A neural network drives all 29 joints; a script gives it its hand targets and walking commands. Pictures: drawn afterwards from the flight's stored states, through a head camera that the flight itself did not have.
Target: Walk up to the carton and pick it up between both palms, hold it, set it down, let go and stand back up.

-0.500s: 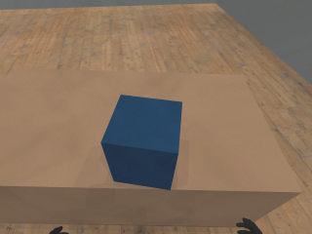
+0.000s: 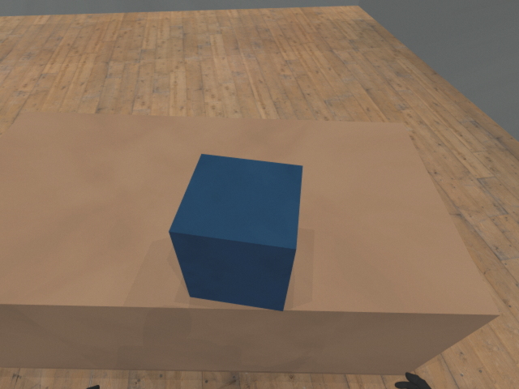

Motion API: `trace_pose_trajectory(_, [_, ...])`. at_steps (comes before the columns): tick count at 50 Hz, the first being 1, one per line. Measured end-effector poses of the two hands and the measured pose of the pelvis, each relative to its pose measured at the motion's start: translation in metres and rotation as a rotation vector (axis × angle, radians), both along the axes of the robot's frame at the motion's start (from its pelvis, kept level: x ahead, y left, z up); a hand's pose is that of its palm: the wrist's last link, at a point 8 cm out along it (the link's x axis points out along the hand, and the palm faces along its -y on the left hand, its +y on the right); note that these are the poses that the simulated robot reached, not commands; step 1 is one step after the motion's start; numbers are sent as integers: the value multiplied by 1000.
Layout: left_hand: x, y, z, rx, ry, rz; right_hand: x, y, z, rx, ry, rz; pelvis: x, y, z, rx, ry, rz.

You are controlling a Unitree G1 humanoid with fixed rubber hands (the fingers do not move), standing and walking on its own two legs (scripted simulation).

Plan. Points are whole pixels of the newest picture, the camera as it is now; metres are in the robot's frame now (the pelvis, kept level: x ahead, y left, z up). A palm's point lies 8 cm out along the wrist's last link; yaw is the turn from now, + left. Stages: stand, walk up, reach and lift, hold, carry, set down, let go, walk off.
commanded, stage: stand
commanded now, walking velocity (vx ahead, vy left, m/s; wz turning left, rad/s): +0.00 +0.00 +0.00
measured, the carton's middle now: (243, 234) +0.43 +0.03 -0.07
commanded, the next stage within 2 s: none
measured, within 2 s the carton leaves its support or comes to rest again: neither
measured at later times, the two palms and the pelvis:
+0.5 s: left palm out of the picture +0.09 +0.29 -0.11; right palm out of the picture +0.09 -0.28 -0.11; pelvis +0.00 +0.00 +0.00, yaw +0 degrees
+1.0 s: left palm out of the picture +0.09 +0.28 -0.11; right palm out of the picture +0.08 -0.28 -0.11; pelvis +0.00 +0.00 +0.00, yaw +0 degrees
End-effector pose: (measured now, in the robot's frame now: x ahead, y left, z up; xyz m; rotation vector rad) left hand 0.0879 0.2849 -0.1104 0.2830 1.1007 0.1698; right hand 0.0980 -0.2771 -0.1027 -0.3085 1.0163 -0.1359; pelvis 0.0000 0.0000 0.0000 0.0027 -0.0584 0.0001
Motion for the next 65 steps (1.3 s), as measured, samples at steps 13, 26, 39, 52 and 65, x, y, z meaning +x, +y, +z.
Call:
trace_pose_trajectory(13, [4, 1, 0, 3, 0, -2, -5, -1, -2, -3, 19, -3, -1, 0, 0, 0, -1, 0])
trace_pose_trajectory(26, [-2, 1, -2, 2, 14, 2, -10, -3, -3, -8, 30, -7, -3, 0, 0, 0, -4, 0])
trace_pose_trajectory(39, [-4, 1, -3, 4, 30, 5, -14, -6, -4, -16, 51, -4, -3, 0, 0, 0, -5, 0])
trace_pose_trajectory(52, [0, 0, -4, -1, 34, -3, -14, -6, -5, -14, 62, -2, -1, 0, 0, 0, -2, 0])
trace_pose_trajectory(65, [5, 2, -3, 4, 29, -5, -15, -3, -6, -10, 67, -1, -1, 1, 0, 0, -2, 0])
